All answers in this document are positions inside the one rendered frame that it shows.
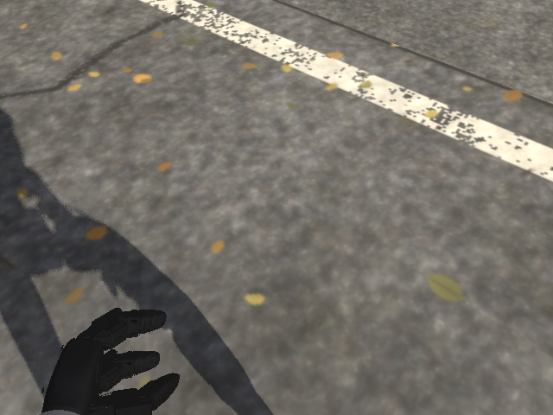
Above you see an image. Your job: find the left robot hand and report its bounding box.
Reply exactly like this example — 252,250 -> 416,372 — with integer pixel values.
41,308 -> 180,415

